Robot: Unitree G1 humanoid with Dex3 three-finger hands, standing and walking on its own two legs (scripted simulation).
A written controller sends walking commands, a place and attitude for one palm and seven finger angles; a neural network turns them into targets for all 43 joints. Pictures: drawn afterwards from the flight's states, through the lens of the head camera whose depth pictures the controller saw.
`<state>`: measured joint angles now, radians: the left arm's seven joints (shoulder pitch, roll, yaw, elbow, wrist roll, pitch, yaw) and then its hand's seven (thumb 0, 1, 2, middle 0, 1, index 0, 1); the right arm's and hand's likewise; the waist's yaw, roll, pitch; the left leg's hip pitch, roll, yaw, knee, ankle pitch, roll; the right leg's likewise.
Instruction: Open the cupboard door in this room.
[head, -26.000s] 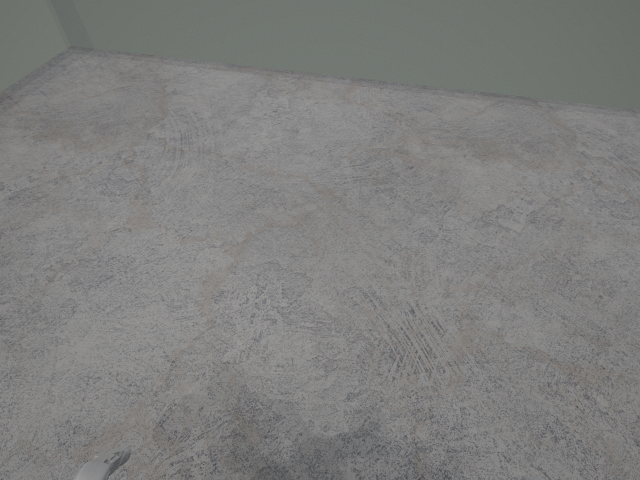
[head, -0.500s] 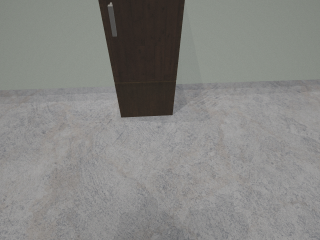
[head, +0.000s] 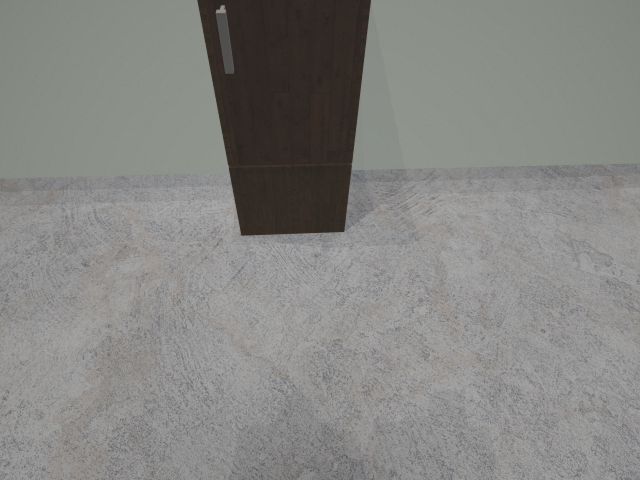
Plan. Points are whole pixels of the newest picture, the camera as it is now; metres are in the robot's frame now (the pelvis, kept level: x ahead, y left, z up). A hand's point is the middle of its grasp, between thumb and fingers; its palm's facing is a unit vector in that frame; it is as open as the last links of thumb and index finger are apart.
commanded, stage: look at it before walking up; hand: left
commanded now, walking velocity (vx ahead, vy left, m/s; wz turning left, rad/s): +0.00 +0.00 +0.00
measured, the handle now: (226, 39) +1.10 +0.32 +0.05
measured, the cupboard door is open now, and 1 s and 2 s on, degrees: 0 0 0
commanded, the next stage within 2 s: walk to a spot facing it in 0.14 s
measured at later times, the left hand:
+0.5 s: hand out of the picture -0.02 +0.16 -0.19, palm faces +0.09 -0.98 -0.16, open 7.4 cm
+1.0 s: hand (207, 378) +0.30 +0.21 -0.18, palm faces -0.01 -0.98 -0.17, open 7.4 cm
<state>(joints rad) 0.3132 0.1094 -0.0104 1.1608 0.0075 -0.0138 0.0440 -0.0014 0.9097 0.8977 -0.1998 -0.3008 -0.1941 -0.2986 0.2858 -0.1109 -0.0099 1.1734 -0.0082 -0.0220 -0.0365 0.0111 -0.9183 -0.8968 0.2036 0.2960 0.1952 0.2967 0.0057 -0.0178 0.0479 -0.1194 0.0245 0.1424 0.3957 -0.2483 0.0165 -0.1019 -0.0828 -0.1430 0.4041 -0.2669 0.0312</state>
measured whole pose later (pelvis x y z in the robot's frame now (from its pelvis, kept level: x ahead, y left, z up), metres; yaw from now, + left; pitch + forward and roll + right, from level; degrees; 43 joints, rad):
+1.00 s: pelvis +0.20 +0.03 -0.01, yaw -1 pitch +1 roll +0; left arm 0.11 0.18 0.06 1.01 0.02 -0.01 -0.01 0.00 0.91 0.90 -0.19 -0.30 -0.19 -0.30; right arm 0.44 -0.06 -0.02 1.16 -0.03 -0.08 -0.03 0.01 -0.91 -0.90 0.21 0.30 0.20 0.30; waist -0.02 0.00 0.09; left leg 0.09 0.02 0.21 0.29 -0.39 0.01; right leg -0.63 -0.06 -0.14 0.87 -0.17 -0.01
